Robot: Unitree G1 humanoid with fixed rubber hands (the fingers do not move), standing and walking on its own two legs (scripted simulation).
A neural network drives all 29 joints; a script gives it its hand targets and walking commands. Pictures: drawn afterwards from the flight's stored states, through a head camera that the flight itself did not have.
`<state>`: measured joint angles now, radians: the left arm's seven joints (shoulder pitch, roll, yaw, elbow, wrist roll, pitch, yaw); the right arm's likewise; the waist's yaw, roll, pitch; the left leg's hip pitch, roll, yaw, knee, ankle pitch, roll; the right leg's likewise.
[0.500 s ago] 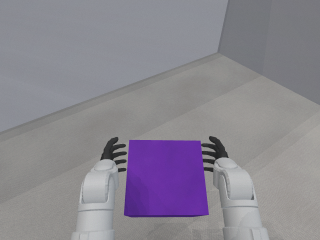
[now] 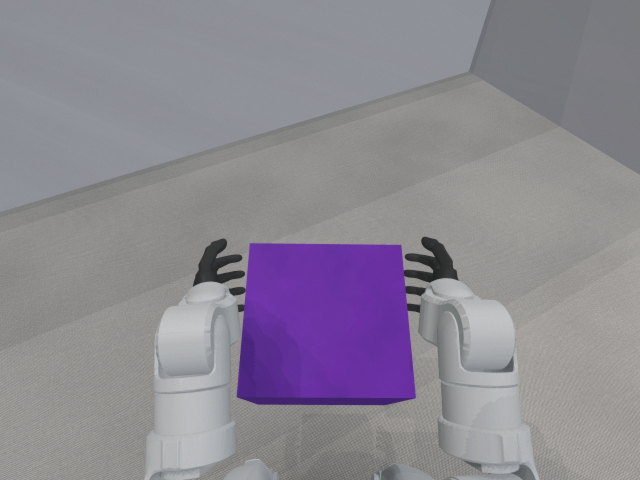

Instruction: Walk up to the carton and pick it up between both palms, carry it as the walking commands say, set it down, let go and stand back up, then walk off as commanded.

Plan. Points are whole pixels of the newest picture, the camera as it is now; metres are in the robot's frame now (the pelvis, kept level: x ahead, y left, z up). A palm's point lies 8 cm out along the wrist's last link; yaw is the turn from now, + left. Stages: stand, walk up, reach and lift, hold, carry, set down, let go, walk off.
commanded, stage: carry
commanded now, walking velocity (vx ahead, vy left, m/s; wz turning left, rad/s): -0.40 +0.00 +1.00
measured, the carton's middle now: (323, 331) +0.31 -0.01 -0.02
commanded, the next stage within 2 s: none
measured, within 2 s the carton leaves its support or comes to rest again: neither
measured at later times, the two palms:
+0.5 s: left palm out of the picture +0.07 +0.23 +0.08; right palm (340, 410) +0.17 -0.01 +0.09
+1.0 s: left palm out of the picture -0.14 +0.20 +0.12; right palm out of the picture +0.01 -0.02 +0.12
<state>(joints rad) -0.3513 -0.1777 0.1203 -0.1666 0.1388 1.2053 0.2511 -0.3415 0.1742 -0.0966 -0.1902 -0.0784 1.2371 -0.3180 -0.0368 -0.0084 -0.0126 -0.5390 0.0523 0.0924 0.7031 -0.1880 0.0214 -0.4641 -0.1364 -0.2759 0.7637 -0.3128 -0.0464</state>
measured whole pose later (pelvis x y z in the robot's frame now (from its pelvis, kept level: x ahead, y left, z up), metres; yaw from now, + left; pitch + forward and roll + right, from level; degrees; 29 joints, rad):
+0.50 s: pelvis -0.17 -0.02 +0.00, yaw +26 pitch +3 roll +2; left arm -0.38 -0.19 0.16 -0.19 0.17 1.18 0.22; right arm -0.41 0.20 -0.12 -0.17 -0.10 1.20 -0.32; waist -0.07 -0.05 0.02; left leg -0.46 0.00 0.03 0.72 -0.33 -0.03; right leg -0.63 -0.29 -0.21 0.86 -0.42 0.05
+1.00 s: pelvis -0.30 -0.09 +0.02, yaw +39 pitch +3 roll +1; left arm -0.40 -0.19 0.16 -0.08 0.15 1.21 0.24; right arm -0.37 0.18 -0.13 -0.14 -0.11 1.26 -0.31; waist -0.05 0.02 -0.10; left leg -0.33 0.02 0.07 0.55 -0.31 -0.01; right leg -0.44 -0.09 -0.11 0.56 -0.18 0.00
